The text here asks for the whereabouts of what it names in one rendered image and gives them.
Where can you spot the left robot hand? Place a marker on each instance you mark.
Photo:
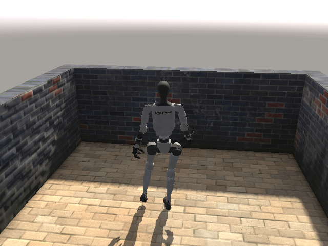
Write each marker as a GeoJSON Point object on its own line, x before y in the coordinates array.
{"type": "Point", "coordinates": [135, 151]}

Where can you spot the robot left upper arm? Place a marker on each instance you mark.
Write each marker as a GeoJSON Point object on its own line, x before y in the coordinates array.
{"type": "Point", "coordinates": [144, 118]}

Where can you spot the right robot hand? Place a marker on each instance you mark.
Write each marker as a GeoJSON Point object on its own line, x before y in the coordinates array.
{"type": "Point", "coordinates": [188, 143]}

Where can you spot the robot right shin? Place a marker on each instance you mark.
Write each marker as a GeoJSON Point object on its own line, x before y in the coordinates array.
{"type": "Point", "coordinates": [170, 186]}

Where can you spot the right robot forearm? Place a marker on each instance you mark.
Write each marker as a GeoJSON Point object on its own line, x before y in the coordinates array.
{"type": "Point", "coordinates": [187, 134]}

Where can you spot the left robot forearm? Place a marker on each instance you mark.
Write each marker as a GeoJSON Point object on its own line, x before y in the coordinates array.
{"type": "Point", "coordinates": [138, 138]}

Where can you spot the robot right upper arm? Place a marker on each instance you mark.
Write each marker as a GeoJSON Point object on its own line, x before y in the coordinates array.
{"type": "Point", "coordinates": [182, 116]}

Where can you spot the left robot thigh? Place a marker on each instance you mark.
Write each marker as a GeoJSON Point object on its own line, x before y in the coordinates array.
{"type": "Point", "coordinates": [151, 152]}

